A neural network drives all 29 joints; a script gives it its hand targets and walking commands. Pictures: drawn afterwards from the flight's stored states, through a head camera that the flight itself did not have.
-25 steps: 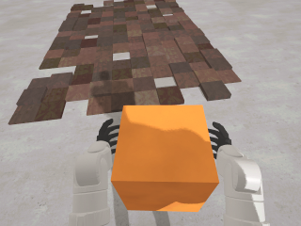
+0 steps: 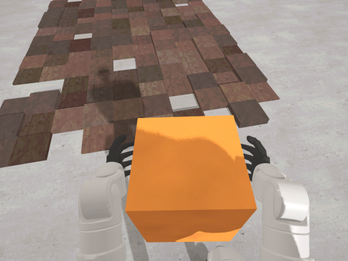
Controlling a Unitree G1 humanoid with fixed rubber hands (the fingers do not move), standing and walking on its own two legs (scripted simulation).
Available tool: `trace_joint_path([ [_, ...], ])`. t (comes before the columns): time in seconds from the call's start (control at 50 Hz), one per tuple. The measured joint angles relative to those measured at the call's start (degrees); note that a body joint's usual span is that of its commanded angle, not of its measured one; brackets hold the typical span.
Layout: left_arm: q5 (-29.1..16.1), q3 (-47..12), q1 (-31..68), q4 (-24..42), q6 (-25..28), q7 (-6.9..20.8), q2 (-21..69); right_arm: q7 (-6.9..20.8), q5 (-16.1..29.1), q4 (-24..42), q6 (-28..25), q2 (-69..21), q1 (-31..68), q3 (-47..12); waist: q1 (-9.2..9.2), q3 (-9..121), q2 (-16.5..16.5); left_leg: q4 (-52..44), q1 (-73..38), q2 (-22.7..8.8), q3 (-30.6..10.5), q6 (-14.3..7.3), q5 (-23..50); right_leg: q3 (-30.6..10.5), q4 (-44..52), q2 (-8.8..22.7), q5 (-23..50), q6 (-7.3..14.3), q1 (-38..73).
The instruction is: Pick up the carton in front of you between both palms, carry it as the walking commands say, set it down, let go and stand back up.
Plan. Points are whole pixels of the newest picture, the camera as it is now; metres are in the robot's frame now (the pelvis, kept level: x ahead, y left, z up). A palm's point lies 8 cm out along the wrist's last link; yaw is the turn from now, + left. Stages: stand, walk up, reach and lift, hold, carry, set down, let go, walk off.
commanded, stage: carry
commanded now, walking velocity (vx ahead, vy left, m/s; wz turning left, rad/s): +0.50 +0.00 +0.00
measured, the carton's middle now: (186, 183) +0.27 -0.01 +0.02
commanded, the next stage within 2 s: none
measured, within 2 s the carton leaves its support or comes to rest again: neither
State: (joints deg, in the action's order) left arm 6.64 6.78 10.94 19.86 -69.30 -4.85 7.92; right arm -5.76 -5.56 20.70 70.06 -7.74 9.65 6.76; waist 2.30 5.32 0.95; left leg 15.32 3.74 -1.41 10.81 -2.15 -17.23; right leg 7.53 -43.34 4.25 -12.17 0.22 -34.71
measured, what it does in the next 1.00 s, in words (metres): walks ahead: right foot, then left foot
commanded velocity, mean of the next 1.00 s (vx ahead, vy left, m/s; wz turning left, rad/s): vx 0.50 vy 0.00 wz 0.00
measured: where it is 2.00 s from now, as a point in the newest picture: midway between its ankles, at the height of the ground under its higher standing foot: (171, 107)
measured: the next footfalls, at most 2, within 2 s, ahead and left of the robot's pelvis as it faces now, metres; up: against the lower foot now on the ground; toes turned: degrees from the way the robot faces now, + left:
right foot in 0.14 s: +0.29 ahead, -0.11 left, +0.00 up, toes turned -9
left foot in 0.62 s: +0.63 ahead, +0.10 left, +0.00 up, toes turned +13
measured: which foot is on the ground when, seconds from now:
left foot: down 0.00-0.16, up 0.18-0.60, down 0.62-1.00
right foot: up 0.00-0.12, down 0.14-0.66, up 0.68-1.00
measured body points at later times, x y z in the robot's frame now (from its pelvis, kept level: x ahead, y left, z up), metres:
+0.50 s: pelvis +0.35 -0.03 +0.00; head +0.36 -0.04 +0.45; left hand +0.61 +0.14 +0.08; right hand +0.63 -0.16 +0.07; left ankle +0.46 +0.12 -0.70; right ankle +0.25 -0.10 -0.75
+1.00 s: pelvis +0.67 +0.02 -0.01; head +0.71 +0.03 +0.44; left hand +1.06 +0.18 +0.16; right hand +1.06 -0.13 +0.16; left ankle +0.59 +0.09 -0.75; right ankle +0.80 -0.11 -0.70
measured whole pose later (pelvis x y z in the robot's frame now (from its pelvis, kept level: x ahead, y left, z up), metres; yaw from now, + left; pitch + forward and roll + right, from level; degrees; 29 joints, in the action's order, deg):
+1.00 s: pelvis +0.67 +0.02 -0.01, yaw +2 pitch +5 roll +0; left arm 3.4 13.5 45.2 4.1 -76.3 -7.1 -1.4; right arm -8.5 -1.7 3.9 76.2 0.3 44.1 12.2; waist 2.3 0.3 -0.9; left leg 21.7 8.5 -0.8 11.3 -2.5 -18.5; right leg 5.1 -43.4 4.5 -9.3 2.4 -38.5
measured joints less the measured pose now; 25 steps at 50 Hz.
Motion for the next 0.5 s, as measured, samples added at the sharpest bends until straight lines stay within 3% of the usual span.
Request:
trace_joint_path([
  [0.08, 0.33, -0.53, -1.53, 1.06, 0.45, 0.12, -0.21, 0.28, 0.09, -0.12, -0.56, 0.07, -0.48, -0.57, -0.35, -0.23, -0.13, -1.42, -7.13, -0.67, -0.49, 2.03, -4.64, 3.52, 11.47, -1.07, 7.12, 0.97, 0.93],
  [0.12, 0.32, -0.72, -1.9, 0.92, 0.52, 0.16, -0.26, 0.39, -0.1, -0.07, -0.52, 0.12, -0.92, -0.76, -0.76, -0.5, 0.21, 2.32, -9.38, -1.75, -0.7, 3.17, -8.86, 5.86, 15.27, -2.38, 8.48, 1.62, 4.07],
  [0.16, 0.37, -1.06, -1.67, -0.82, 1.2, 0.21, -0.21, 0.52, -0.33, -0.75, -0.77, 0.22, -1.18, -0.28, -1.69, -0.81, 1.25, 15.65, -6.59, -4.29, -0.95, 3.36, -11.0, 7.45, 13.49, -3.39, 7.58, 4.62, 6.21],
  [0.18, 0.44, -1.12, -1.44, -2.19, 1.66, 0.23, -0.19, 0.59, -0.46, -1.55, -0.99, 0.19, -1.22, 0.1, -2.41, -1.14, 1.5, 26.11, -2.39, -4.62, -3.13, 3.1, -10.41, 7.78, 11.11, -3.43, 5.28, 5.79, 6.29],
  [0.22, 0.41, -1.07, -1.51, -3.94, 2.08, 0.24, -0.19, 0.67, -0.74, -2.79, -1.24, 0.23, -1.62, 0.17, -3.19, -2.23, 0.87, 44.29, 7.23, -3.13, -7.24, 2.18, -8.54, 7.92, 11.24, -3.09, 2.17, 6.25, 8.5],
  [0.26, 0.18, -1.04, -2.49, -4.07, 2.38, 0.23, -0.28, 0.7, -0.97, -3.19, -1.5, 0.31, -2.29, -0.52, -3.75, -3.09, 0.07, 51.68, 15.27, -2.64, -7.84, 1.24, -5.05, 7.77, 14.78, -3.02, 1.94, 5.34, 11.91],
  [0.38, -0.73, -0.94, -5.3, -1.65, 4.13, 0.2, -0.54, 0.79, -1.31, -2.22, -3.72, 0.39, -4.32, -2.87, -4.45, -2.91, -1.41, 39.91, 28.22, -3.82, -5.73, 1.69, 1.89, 6.12, 24.65, -2.81, 0.67, 4.4, 22.23],
  [0.5, -1.34, -1.62, -5.48, 1.52, 3.82, 0.26, -0.56, 0.36, -0.97, 2.15, -3.54, 0.46, -5.77, -3.41, -3.2, -1.04, -1.17, 22.83, 30.75, -4.11, -2.56, 2.09, 10.08, 5.08, 29.07, -2.83, -4.37, 2.09, 32.47],
])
